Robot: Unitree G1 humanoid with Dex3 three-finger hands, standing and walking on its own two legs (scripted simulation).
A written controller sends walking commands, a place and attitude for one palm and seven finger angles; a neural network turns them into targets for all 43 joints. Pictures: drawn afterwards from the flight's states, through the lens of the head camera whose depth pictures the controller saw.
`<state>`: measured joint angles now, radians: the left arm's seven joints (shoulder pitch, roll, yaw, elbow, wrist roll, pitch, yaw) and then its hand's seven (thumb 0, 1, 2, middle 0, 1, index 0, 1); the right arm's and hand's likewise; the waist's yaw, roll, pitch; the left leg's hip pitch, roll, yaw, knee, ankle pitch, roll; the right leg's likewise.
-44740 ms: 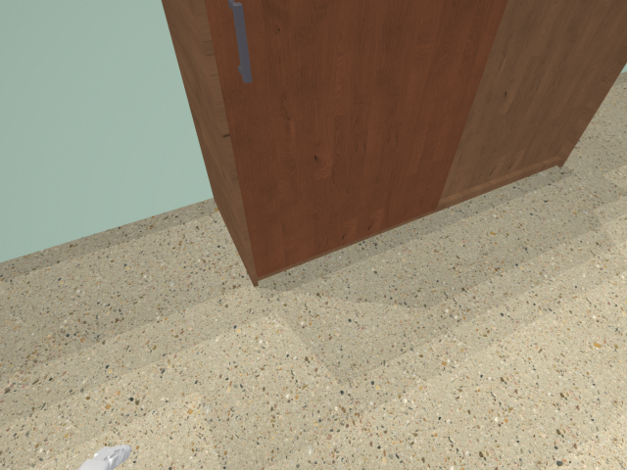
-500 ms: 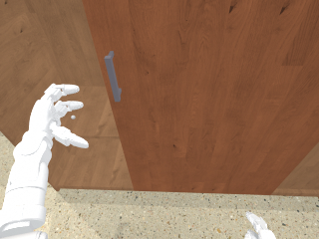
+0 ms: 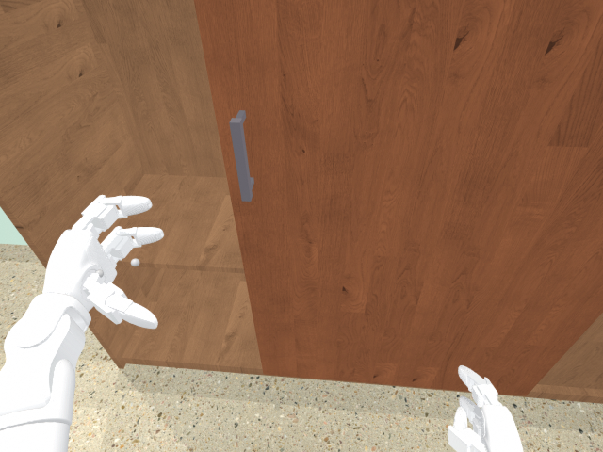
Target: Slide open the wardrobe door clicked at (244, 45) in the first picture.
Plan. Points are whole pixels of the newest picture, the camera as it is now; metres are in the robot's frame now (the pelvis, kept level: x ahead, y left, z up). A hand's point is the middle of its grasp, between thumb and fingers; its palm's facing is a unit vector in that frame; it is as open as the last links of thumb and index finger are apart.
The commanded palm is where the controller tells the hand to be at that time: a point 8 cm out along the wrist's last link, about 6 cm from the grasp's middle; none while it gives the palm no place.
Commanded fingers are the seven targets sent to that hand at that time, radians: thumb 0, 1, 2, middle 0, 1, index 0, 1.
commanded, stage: draw the hand back to the body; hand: left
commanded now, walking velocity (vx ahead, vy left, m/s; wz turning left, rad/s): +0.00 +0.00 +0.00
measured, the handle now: (244, 157) +0.54 +0.17 +0.15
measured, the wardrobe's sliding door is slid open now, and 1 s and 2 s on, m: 0.51 0.51 0.51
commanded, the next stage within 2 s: step back with the hand held close in 1.08 s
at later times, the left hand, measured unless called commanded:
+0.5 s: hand (92, 279) +0.24 +0.27 +0.17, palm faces +0.44 -0.85 -0.30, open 10.8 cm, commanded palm +0.18 +0.30 +0.17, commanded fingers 0.00 0.57 0.74 -0.21 -0.49 -0.21 -0.49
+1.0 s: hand (76, 301) +0.21 +0.27 +0.16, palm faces +0.48 -0.81 -0.34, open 7.5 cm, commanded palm +0.16 +0.31 +0.18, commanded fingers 0.00 0.90 0.90 -0.20 -0.30 -0.20 -0.30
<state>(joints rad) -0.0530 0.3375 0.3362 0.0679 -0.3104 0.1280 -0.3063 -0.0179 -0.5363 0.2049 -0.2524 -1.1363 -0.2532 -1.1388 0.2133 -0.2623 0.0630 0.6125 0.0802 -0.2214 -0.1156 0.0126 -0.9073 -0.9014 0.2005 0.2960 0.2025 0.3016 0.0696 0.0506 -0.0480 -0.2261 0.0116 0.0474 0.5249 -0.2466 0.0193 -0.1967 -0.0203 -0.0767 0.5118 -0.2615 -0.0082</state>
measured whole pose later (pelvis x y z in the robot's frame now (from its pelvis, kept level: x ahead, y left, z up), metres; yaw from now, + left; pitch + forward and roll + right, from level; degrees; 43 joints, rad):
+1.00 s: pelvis +0.02 +0.01 +0.01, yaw -1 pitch -5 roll +0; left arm 0.41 0.32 0.34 -0.34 -0.08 -0.06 0.10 0.01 0.87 0.88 -0.21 -0.31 -0.21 -0.31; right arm 0.18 -0.22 0.03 0.65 -0.01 -0.12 -0.08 0.01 -0.91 -0.90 0.20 0.30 0.20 0.30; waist 0.09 0.05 0.02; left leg -0.08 0.00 0.06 0.39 -0.22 0.02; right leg -0.06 -0.02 -0.06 0.38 -0.22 0.00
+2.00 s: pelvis -0.08 +0.03 -0.01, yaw +2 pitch -1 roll -2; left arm 0.48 0.37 0.42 -0.50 -0.01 -0.26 0.14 0.01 0.88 0.89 -0.21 -0.30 -0.22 -0.30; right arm 0.25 -0.22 0.00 0.59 -0.01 -0.11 -0.07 0.01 -0.91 -0.90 0.20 0.30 0.21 0.30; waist 0.03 -0.01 0.02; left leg -0.48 -0.03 0.04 0.71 -0.39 0.04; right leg -0.39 -0.02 -0.01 0.58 -0.17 0.02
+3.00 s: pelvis -0.24 +0.07 +0.00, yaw -3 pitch +1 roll +1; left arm 0.46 0.35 0.40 -0.33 -0.02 -0.18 0.16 0.01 0.88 0.89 -0.21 -0.30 -0.21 -0.30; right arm 0.31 -0.23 -0.01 0.71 -0.01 -0.10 -0.09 0.01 -0.91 -0.90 0.20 0.30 0.20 0.30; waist 0.02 -0.03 -0.11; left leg -0.47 0.05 0.05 0.88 -0.34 0.00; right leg -0.19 -0.01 -0.06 0.48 -0.31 -0.04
